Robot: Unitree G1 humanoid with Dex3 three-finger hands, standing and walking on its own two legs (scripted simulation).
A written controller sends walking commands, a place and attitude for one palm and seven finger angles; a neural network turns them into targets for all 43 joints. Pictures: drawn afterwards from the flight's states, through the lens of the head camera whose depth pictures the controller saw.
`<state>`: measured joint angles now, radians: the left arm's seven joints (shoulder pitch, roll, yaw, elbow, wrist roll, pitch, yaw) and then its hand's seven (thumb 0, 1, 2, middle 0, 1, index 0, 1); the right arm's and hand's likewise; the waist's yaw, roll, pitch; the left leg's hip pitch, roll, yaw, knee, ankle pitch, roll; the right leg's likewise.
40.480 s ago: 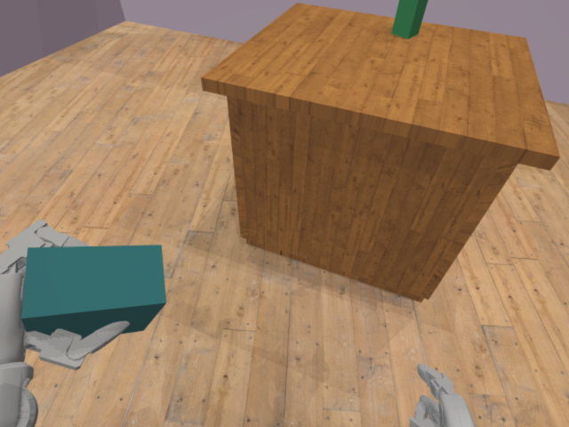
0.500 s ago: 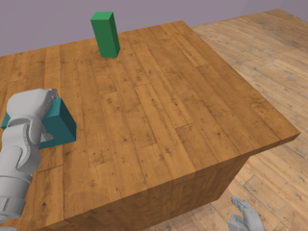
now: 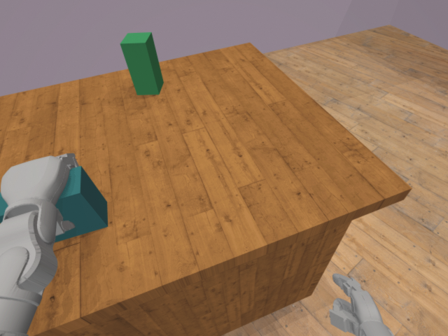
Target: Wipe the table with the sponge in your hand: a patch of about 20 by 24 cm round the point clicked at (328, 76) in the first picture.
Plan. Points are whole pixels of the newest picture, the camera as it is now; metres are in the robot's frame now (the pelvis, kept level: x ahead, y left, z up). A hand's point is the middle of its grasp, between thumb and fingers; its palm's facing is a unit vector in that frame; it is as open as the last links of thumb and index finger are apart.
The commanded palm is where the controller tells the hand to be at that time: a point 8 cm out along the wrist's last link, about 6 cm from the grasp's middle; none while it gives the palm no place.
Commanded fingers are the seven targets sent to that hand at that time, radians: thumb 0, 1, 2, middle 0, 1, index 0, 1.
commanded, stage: wipe back along the first lane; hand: left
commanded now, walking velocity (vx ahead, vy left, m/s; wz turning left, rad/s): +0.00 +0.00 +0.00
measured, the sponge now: (63, 214) +0.27 +0.35 +0.08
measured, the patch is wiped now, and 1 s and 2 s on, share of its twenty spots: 1.00 1.00 1.00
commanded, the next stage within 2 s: lift the sponge slowly off the table in 0.90 s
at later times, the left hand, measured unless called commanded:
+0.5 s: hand (51, 224) +0.23 +0.32 +0.12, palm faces +0.04 -0.02 -1.00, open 9.9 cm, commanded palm +0.18 +0.31 +0.14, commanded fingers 0.00 0.10 1.30 -1.20 -1.60 -1.20 -1.60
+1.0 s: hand (46, 247) +0.19 +0.30 +0.12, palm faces +0.08 -0.04 -1.00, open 9.9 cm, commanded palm +0.14 +0.29 +0.15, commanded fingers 0.00 0.10 1.30 -1.20 -1.60 -1.20 -1.60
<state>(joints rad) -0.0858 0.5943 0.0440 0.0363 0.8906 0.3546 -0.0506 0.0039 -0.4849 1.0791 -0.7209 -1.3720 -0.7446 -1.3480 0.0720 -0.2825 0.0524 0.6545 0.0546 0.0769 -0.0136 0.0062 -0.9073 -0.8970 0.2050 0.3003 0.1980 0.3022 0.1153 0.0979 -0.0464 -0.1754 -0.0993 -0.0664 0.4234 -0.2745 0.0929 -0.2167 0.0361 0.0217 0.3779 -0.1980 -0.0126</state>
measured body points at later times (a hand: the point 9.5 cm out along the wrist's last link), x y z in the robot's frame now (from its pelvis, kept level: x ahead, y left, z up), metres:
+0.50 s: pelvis -0.01 -0.03 +0.00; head -0.01 -0.07 +0.44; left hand +0.22 +0.31 +0.17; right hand +0.20 -0.26 -0.10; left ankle -0.04 +0.06 -0.74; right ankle +0.00 -0.12 -0.74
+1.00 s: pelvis -0.02 -0.02 -0.01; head -0.04 -0.06 +0.44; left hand +0.18 +0.30 +0.17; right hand +0.21 -0.24 -0.09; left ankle -0.04 +0.06 -0.74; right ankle +0.00 -0.12 -0.74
